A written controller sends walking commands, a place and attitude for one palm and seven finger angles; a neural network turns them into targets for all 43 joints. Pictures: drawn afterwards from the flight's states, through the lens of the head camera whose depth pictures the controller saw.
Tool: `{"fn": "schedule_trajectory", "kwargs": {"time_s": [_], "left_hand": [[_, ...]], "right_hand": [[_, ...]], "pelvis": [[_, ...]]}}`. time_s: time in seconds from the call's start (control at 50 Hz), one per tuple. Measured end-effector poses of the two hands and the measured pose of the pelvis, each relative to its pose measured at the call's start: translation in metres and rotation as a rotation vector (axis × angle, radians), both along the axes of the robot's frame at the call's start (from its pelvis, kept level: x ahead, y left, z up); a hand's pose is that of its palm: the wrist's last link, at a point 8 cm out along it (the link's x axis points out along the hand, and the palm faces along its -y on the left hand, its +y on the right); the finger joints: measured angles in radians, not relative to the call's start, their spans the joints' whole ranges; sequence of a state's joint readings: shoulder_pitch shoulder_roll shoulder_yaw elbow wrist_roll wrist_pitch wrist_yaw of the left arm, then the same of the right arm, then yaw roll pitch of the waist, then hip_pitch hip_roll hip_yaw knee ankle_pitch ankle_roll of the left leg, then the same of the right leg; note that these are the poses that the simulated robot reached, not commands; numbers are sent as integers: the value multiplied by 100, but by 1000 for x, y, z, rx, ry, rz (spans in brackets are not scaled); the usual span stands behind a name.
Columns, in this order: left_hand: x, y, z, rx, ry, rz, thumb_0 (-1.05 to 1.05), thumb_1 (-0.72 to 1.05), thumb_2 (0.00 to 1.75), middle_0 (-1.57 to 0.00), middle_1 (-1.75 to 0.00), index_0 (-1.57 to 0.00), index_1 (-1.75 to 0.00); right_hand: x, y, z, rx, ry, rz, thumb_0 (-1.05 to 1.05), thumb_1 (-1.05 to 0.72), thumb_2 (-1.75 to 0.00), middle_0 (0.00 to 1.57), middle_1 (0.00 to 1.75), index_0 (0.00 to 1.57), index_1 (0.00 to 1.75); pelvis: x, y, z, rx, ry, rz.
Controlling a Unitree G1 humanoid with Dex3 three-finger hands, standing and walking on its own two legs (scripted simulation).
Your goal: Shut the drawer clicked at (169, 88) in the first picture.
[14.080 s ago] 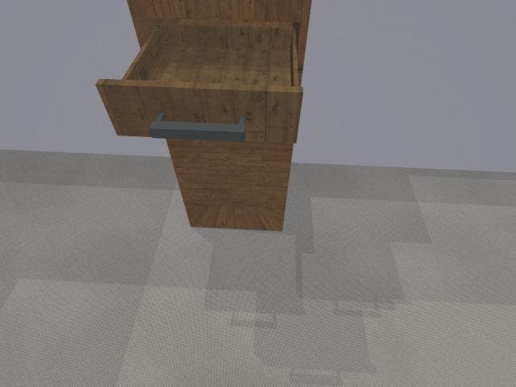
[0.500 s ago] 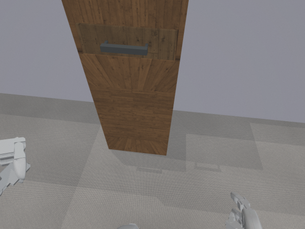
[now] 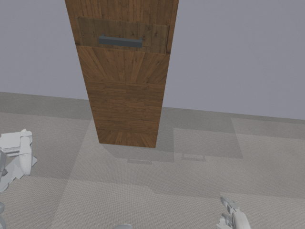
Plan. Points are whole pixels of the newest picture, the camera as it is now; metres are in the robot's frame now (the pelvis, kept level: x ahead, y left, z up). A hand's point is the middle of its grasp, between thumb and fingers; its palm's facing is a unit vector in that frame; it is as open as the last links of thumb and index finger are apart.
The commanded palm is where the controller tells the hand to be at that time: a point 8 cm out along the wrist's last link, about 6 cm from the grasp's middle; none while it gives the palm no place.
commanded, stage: stop stepping back and stand still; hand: left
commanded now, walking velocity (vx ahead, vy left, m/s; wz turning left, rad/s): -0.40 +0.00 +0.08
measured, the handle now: (121, 39) +0.80 +0.22 +0.10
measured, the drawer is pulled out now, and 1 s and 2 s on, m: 0.00 0.00 0.00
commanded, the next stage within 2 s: let the arm hang, fingers relaxed in 1.48 s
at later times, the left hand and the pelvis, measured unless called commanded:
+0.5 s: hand out of the picture +0.06 +0.27 +0.17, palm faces +0.44 -0.84 -0.32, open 3.2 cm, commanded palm +0.00 +0.30 +0.19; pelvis -0.14 +0.02 +0.00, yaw -1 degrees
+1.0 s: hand out of the picture +0.01 +0.26 +0.18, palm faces +0.47 -0.79 -0.40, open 3.2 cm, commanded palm -0.05 +0.30 +0.19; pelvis -0.16 +0.02 +0.00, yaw +4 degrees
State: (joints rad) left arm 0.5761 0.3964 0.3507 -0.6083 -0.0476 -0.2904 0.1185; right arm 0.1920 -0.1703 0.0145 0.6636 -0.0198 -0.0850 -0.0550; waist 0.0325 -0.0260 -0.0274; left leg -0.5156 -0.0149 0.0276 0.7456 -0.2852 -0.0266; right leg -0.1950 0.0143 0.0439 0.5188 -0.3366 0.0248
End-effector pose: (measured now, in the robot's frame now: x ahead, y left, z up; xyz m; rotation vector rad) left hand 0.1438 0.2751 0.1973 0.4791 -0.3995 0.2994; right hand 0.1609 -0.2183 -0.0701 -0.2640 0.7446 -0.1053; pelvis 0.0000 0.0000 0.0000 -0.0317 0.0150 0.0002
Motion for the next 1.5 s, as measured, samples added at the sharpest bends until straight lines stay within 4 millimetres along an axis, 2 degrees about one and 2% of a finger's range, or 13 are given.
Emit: {"fn": "schedule_trajectory", "kwargs": {"time_s": [0.14, 0.24, 0.38, 0.46, 0.54, 0.66, 0.72, 0.8, 0.88, 1.04, 1.14, 1.32, 1.5], "left_hand": [[-14, 9, -6, 24, 50, -72, 1, 89, 90, -141, -160, -141, -160], [-63, 1, 5, 70, 112, -71, 1, 89, 90, -140, -160, -141, -160], [-128, 12, 8, 44, 90, 50, 1, 88, 90, -141, -160, -141, -160], [-133, 28, -9, -70, 63, 122, 1, 89, 90, -141, -160, -141, -160], [-130, 28, -18, -87, 17, 73, 1, 89, 90, -141, -160, -141, -160], [-151, 11, 7, 47, 37, 0, 2, 89, 90, -141, -160, -141, -160], [-168, 6, 16, 121, 56, 31, 1, 89, 90, -140, -160, -141, -160], [-186, 9, 6, 122, 75, 114, 1, 89, 90, -141, -160, -141, -160], [-191, 18, -5, 18, 104, 191, 1, 89, 90, -141, -160, -141, -160], [-169, 22, -5, 15, 40, 133, 1, 89, 90, -141, -160, -141, -160], [-158, 20, 3, 80, 85, 134, 1, 89, 90, -141, -160, -141, -160], [-146, 28, -9, 30, 184, 141, 1, 89, 90, -141, -160, -141, -160], [-138, 35, -8, 37, 193, 115, 1, 89, 90, -140, -160, -140, -160]], "right_hand": [[-48, -5, 13, -21, -58, -41, 1, -90, -90, 21, 30, 20, 30], [-94, -11, 22, -6, -80, -75, 1, -90, -90, 21, 30, 20, 30], [-153, -24, 0, -27, 42, -104, 1, -90, -90, 21, 30, 20, 30], [-178, -23, 1, -60, 36, -133, 2, -90, -90, 21, 30, 20, 30], [-191, -17, -1, -78, -30, -145, 2, -90, -90, 20, 30, 20, 30], [-212, 5, 2, 43, -33, -132, 2, -90, -90, 20, 30, 20, 30], [-213, 8, -10, 73, 6, -98, 1, -90, -90, 21, 30, 20, 30], [-204, 0, -35, 63, 72, -30, 1, -90, -90, 21, 30, 20, 30], [-194, -7, -29, 30, 84, -29, 2, -90, -90, 21, 30, 20, 30], [-154, -6, 0, -32, -68, -17, 2, -90, -90, 20, 30, 20, 30], [-136, 9, 1, 45, -95, 8, 1, -90, -90, 20, 30, 20, 30], [-128, 22, -8, 53, 12, 8, 1, -90, -90, 21, 30, 20, 30], [-122, 30, 1, 60, -20, -3, 1, -90, -90, 20, 30, 20, 30]], "pelvis": [[-51, 6, 1, -4, -16, -18], [-80, 4, 7, -23, -19, -15], [-118, 7, 6, 27, -25, -32], [-130, 16, 7, 36, -24, -40], [-150, 25, -7, 29, -45, -9], [-162, 14, 5, 28, -49, 3], [-162, 6, 4, 17, -39, 25], [-170, 4, -8, 27, -45, 41], [-167, 7, 0, 45, -48, 46], [-159, 15, -4, 51, -50, 62], [-150, 10, -1, 35, -38, 74], [-131, 21, 6, 34, -25, 59], [-133, 27, 8, 27, -24, 54]]}}
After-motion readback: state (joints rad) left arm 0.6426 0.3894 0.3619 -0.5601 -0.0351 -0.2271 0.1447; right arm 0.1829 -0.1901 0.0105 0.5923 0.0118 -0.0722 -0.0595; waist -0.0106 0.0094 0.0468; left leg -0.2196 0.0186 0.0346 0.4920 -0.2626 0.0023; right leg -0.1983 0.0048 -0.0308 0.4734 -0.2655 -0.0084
